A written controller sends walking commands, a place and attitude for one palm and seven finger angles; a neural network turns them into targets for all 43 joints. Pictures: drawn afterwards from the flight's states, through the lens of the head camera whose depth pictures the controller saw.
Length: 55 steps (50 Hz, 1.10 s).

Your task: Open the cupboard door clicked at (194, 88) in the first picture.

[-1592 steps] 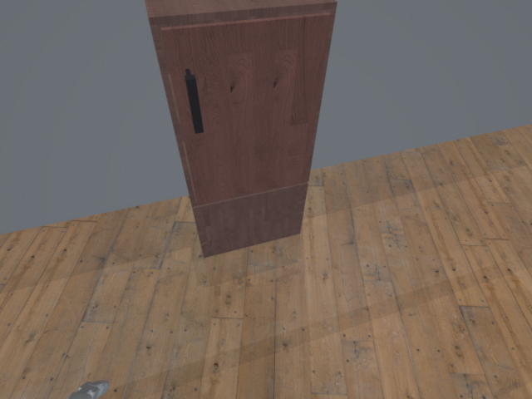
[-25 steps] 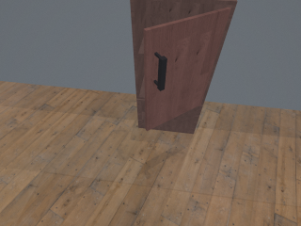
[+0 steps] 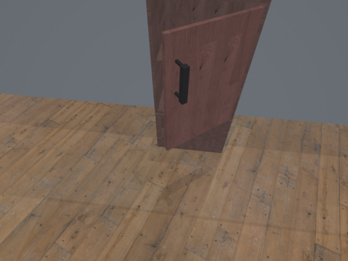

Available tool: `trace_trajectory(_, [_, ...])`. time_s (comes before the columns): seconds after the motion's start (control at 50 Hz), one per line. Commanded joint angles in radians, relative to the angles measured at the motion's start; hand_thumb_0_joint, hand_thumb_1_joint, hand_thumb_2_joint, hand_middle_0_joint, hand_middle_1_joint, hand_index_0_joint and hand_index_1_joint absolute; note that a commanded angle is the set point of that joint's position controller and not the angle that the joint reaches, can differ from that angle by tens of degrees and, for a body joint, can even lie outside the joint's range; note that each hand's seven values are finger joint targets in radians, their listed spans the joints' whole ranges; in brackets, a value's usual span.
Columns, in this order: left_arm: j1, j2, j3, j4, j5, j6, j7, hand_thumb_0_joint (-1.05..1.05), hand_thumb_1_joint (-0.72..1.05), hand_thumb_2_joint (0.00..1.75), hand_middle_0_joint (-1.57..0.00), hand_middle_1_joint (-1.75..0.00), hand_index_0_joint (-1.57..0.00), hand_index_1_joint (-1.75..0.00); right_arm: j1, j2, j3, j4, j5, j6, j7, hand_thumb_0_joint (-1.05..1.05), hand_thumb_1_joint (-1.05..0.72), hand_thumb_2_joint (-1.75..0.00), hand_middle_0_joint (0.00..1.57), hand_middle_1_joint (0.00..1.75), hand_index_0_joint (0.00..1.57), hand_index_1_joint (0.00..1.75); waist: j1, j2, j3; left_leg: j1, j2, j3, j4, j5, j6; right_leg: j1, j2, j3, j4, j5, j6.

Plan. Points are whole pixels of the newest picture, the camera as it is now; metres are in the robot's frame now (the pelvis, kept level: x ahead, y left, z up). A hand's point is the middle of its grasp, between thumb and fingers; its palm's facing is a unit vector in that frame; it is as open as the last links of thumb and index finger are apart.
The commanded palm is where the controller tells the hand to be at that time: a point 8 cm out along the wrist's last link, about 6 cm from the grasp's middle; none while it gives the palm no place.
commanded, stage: walk to a spot facing it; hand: left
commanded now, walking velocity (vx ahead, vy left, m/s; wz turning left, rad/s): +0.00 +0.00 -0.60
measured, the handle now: (180, 82) +0.67 +0.02 +0.02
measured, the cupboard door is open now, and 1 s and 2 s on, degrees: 39 39 39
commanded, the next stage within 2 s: none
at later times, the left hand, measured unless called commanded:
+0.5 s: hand out of the picture +0.09 +0.14 -0.17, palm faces -0.18 -0.94 -0.28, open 7.4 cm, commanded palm none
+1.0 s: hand (120, 235) +0.22 +0.17 -0.18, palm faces -0.47 -0.86 -0.21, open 7.4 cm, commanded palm none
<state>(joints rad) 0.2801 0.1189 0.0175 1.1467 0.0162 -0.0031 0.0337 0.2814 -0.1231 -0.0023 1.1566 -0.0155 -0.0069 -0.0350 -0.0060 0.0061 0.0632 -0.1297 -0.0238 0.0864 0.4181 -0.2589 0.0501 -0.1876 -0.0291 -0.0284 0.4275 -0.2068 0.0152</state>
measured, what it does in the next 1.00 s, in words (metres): steps on the spot, turning right: left foot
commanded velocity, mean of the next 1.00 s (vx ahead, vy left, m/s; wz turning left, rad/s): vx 0.00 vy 0.00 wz -0.60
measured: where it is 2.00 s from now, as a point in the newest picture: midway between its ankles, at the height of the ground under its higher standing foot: outside the picture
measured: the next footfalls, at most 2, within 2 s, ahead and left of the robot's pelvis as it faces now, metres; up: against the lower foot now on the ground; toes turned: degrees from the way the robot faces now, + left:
left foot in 0.84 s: +0.11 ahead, +0.08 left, +0.00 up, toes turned -28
right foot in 1.30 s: -0.01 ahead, -0.12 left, +0.00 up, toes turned -50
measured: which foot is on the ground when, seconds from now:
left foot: down 0.00-0.32, up 0.34-0.82, down 0.84-1.00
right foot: down 0.00-0.84, up 0.86-1.00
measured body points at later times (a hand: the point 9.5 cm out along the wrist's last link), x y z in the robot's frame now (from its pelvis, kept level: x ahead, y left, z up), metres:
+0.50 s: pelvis +0.00 -0.05 +0.00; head +0.06 -0.08 +0.44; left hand +0.10 +0.19 -0.14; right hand +0.02 -0.31 -0.16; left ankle +0.00 +0.11 -0.66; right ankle +0.00 -0.12 -0.74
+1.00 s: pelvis +0.05 +0.01 +0.00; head +0.11 +0.01 +0.44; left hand +0.24 +0.21 -0.16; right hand +0.00 -0.24 -0.13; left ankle +0.08 +0.10 -0.74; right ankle -0.04 -0.11 -0.65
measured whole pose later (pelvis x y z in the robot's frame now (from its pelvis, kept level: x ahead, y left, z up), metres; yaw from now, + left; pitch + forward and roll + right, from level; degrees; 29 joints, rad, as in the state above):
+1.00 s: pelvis +0.05 +0.01 +0.00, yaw -32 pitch +0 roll -3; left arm 0.18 0.28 0.10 0.92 0.03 0.05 -0.02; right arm 0.18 -0.18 -0.01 0.88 -0.03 0.01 -0.04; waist 0.03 -0.03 0.13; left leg -0.21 0.05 0.07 0.50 -0.30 0.03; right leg -0.54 0.03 0.04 1.14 -0.44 0.06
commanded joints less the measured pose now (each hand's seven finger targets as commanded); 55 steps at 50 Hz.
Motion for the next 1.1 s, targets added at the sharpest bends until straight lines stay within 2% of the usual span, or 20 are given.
trace_trajectory(0.0, [0.032,0.115,0.047,-0.053,0.002,0.016,-0.005,0.0,0.9,0.9,-0.2,-0.3,-0.2,-0.3,0.079,-0.119,-0.036,-0.036,-0.002,0.012,-0.018,0.0,-0.9,-0.9,0.2,0.3,0.2,0.3,-0.008,0.019,0.037,-0.02,0.172,-0.108,-0.067,0.09,-0.002,-0.109,-0.054,0.078,0.003,0.087,-0.039])
trace_trajectory(0.12, [-0.03,0.113,0.076,-0.141,0.013,0.043,-0.024,0.0,0.9,0.9,-0.2,-0.3,-0.2,-0.3,0.059,-0.19,-0.075,-0.109,-0.011,0.017,-0.026,0.0,-0.9,-0.9,0.2,0.3,0.2,0.3,-0.018,0.161,0.029,-0.012,0.363,-0.209,-0.142,0.093,0.11,-0.264,0.012,0.019,0.369,-0.207,-0.015])
trace_trajectory(0.16, [-0.059,0.112,0.083,-0.167,0.014,0.044,-0.027,0.0,0.9,0.9,-0.2,-0.3,-0.2,-0.3,0.052,-0.192,-0.076,-0.127,-0.017,0.014,-0.025,0.0,-0.9,-0.9,0.2,0.3,0.2,0.3,-0.02,0.135,0.036,-0.005,0.404,-0.201,-0.13,0.203,0.144,-0.3,-0.009,0.024,0.459,-0.288,-0.014])
trace_trajectory(0.24, [0.032,0.098,0.086,-0.162,0.009,0.031,-0.037,0.0,0.9,0.9,-0.2,-0.3,-0.2,-0.3,-0.036,-0.216,-0.083,-0.173,-0.016,0.014,-0.018,0.0,-0.9,-0.9,0.2,0.3,0.2,0.3,0.045,0.057,-0.016,-0.049,0.346,-0.029,0.053,0.332,0.066,-0.11,-0.003,-0.021,0.237,-0.121,-0.018])
trace_trajectory(0.26, [0.086,0.123,0.092,-0.151,0.012,0.026,-0.035,0.0,0.9,0.9,-0.2,-0.3,-0.2,-0.3,-0.057,-0.215,-0.088,-0.186,-0.011,0.018,-0.016,0.0,-0.9,-0.9,0.2,0.3,0.2,0.3,0.073,-0.009,-0.029,-0.104,0.293,0.016,0.171,0.244,0.018,-0.02,-0.01,0.012,0.089,0.036,-0.029])
trace_trajectory(0.28, [0.126,0.216,0.106,-0.146,0.024,0.013,-0.024,0.0,0.9,0.9,-0.2,-0.3,-0.2,-0.3,-0.055,-0.167,-0.083,-0.212,0.003,0.021,-0.01,0.0,-0.9,-0.9,0.2,0.3,0.2,0.3,0.082,-0.291,-0.052,-0.262,0.154,0.108,0.401,-0.028,-0.052,0.087,-0.189,0.321,-0.071,0.279,-0.097])
trace_trajectory(0.3, [0.139,0.291,0.118,-0.145,0.012,0.013,-0.014,0.0,0.9,0.9,-0.2,-0.3,-0.2,-0.3,-0.092,-0.14,-0.079,-0.243,0.007,0.029,-0.003,0.0,-0.9,-0.9,0.2,0.3,0.2,0.3,0.098,-0.399,-0.036,-0.389,0.05,0.059,0.619,-0.392,-0.086,0.097,-0.343,0.521,-0.129,0.473,-0.203])
trace_trajectory(0.32, [0.121,0.285,0.116,-0.154,0.004,0.016,-0.007,0.0,0.9,0.9,-0.2,-0.3,-0.2,-0.3,-0.095,-0.159,-0.082,-0.238,0.006,0.041,-0.001,0.0,-0.9,-0.9,0.2,0.3,0.2,0.3,0.083,-0.285,-0.039,-0.406,0.072,-0.055,0.723,-0.355,-0.076,0.077,-0.332,0.494,-0.137,0.295,-0.244])
trace_trajectory(0.36, [0.008,0.247,0.115,-0.197,0.007,0.024,0.0,0.0,0.9,0.9,-0.2,-0.3,-0.2,-0.3,-0.146,-0.157,-0.088,-0.239,0.001,0.048,0.007,0.0,-0.9,-0.9,0.2,0.3,0.2,0.3,0.051,-0.19,0.024,-0.447,0.096,-0.099,0.769,-0.22,-0.079,-0.013,-0.243,0.461,-0.154,0.053,-0.215])
trace_trajectory(0.46, [0.008,0.245,0.11,-0.222,0.006,0.004,-0.005,0.0,0.9,0.9,-0.2,-0.3,-0.2,-0.3,-0.149,-0.146,-0.084,-0.249,-0.002,0.045,0.011,0.0,-0.9,-0.9,0.2,0.3,0.2,0.3,0.038,-0.053,-0.092,-0.423,0.075,-0.11,0.698,-0.112,-0.107,0.092,-0.17,0.375,-0.096,0.235,-0.182])
trace_trajectory(0.7, [0.006,0.283,0.123,-0.265,0.013,0.017,-0.016,0.0,0.9,0.9,-0.2,-0.3,-0.2,-0.3,-0.224,-0.164,-0.075,-0.338,0.015,0.02,-0.004,0.0,-0.9,-0.9,0.2,0.3,0.2,0.3,0.052,-0.143,-0.121,-0.321,0.02,-0.121,0.399,-0.186,-0.098,0.091,-0.149,0.496,-0.029,0.432,-0.219])
trace_trajectory(0.76, [-0.071,0.278,0.122,-0.286,0.006,0.023,-0.015,0.0,0.9,0.9,-0.2,-0.3,-0.2,-0.3,-0.108,-0.171,-0.073,-0.314,0.021,0.008,-0.009,0.0,-0.9,-0.9,0.2,0.3,0.2,0.3,-0.012,-0.139,-0.157,-0.114,0.018,-0.123,0.136,-0.057,-0.089,-0.015,-0.098,0.467,0.038,0.393,-0.156])
trace_trajectory(0.78, [-0.091,0.257,0.115,-0.297,0.0,0.026,-0.016,0.0,0.9,0.9,-0.2,-0.3,-0.2,-0.3,-0.053,-0.197,-0.076,-0.297,0.02,-0.001,-0.014,0.0,-0.9,-0.9,0.2,0.3,0.2,0.3,-0.041,-0.093,-0.18,0.057,0.061,-0.14,0.002,0.032,-0.08,-0.134,-0.048,0.421,0.092,0.282,-0.105])
trace_trajectory(0.8, [-0.066,0.197,0.104,-0.315,-0.011,0.028,-0.022,0.0,0.9,0.9,-0.2,-0.3,-0.2,-0.3,-0.033,-0.286,-0.089,-0.3,0.008,-0.012,-0.019,0.0,-0.9,-0.9,0.2,0.3,0.2,0.3,-0.043,0.167,-0.188,0.199,0.294,-0.386,-0.131,0.04,-0.01,-0.332,0.086,0.299,0.228,-0.054,-0.044])
trace_trajectory(0.82, [-0.083,0.192,0.094,-0.326,-0.005,0.026,-0.033,0.0,0.9,0.9,-0.2,-0.3,-0.2,-0.3,-0.026,-0.35,-0.101,-0.316,-0.001,-0.004,-0.022,0.0,-0.9,-0.9,0.2,0.3,0.2,0.3,-0.038,0.311,-0.15,0.181,0.503,-0.546,-0.159,0.232,0.093,-0.435,0.121,0.121,0.454,-0.433,0.017])
trace_trajectory(0.84, [-0.101,0.218,0.094,-0.33,0.006,0.029,-0.036,0.0,0.9,0.9,-0.2,-0.3,-0.2,-0.3,-0.041,-0.333,-0.087,-0.332,-0.009,0.006,-0.022,0.0,-0.9,-0.9,0.2,0.3,0.2,0.3,-0.033,0.198,-0.115,0.093,0.533,-0.514,-0.121,0.312,0.148,-0.414,0.059,0.14,0.581,-0.416,0.027])
trace_trajectory(0.86, [-0.09,0.218,0.1,-0.332,0.013,0.03,-0.045,0.0,0.9,0.9,-0.2,-0.3,-0.2,-0.3,-0.076,-0.298,-0.077,-0.349,-0.019,0.004,-0.025,0.0,-0.9,-0.9,0.2,0.3,0.2,0.3,-0.008,0.13,-0.073,0.022,0.482,-0.439,-0.131,0.354,0.154,-0.418,0.056,0.11,0.674,-0.365,0.039])
trace_trajectory(0.9, [-0.084,0.216,0.106,-0.292,0.014,0.036,-0.055,0.0,0.9,0.9,-0.2,-0.3,-0.2,-0.3,-0.106,-0.248,-0.059,-0.353,-0.017,0.0,-0.025,0.0,-0.9,-0.9,0.2,0.3,0.2,0.3,0.021,0.186,-0.057,0.017,0.363,-0.249,-0.067,0.569,0.092,-0.419,0.035,0.095,0.784,-0.272,0.052])
trace_trajectory(0.94, [-0.07,0.198,0.098,-0.29,0.009,0.041,-0.064,0.0,0.9,0.9,-0.2,-0.3,-0.2,-0.3,-0.092,-0.236,-0.053,-0.354,-0.011,-0.003,-0.024,0.0,-0.9,-0.9,0.2,0.3,0.2,0.3,0.029,0.139,-0.073,0.059,0.313,-0.131,-0.038,0.65,0.06,-0.426,0.016,0.052,0.794,-0.215,0.056])
trace_trajectory(1.08, [-0.176,0.168,0.072,-0.324,0.007,0.051,-0.073,0.0,0.9,0.9,-0.2,-0.3,-0.2,-0.3,0.034,-0.243,-0.062,-0.297,-0.013,-0.005,-0.014,0.0,-0.9,-0.9,0.2,0.3,0.2,0.3,-0.015,0.159,-0.055,0.1,0.331,-0.042,-0.046,0.577,0.07,-0.388,-0.017,-0.011,0.568,-0.165,0.052])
